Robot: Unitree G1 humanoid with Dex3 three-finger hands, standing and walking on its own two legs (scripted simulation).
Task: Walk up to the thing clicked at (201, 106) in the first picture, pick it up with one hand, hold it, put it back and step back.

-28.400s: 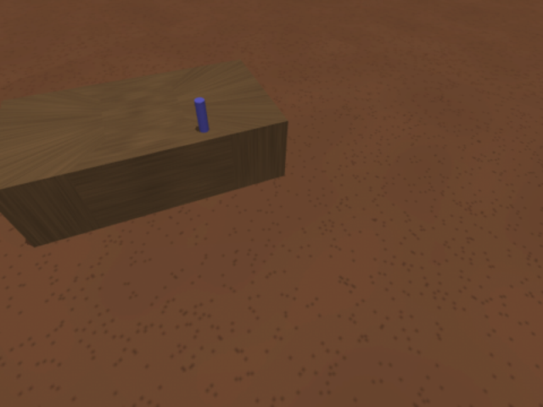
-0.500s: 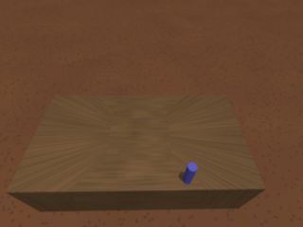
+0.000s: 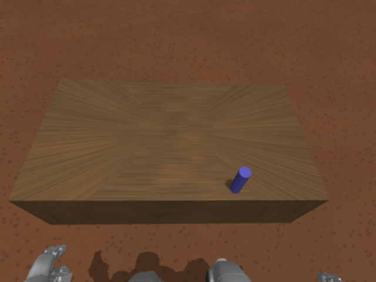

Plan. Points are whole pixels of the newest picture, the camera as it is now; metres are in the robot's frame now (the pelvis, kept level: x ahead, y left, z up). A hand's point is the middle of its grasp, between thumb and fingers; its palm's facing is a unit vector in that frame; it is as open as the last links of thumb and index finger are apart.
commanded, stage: step back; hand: right
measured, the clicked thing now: (239, 180) +0.46 -0.22 -0.32
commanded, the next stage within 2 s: none
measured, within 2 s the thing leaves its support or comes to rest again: neither
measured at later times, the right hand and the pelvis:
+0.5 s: hand out of the picture -0.01 -0.29 -0.14, palm faces +0.06 +0.93 -0.37, open 7.4 cm; pelvis -0.10 -0.01 +0.01, yaw -5 degrees
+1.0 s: hand out of the picture -0.14 -0.26 -0.11, palm faces -0.02 +0.90 -0.44, open 7.4 cm; pelvis -0.24 +0.01 +0.01, yaw -3 degrees
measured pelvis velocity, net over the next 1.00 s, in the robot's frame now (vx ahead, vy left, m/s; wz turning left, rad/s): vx -0.24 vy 0.01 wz -0.04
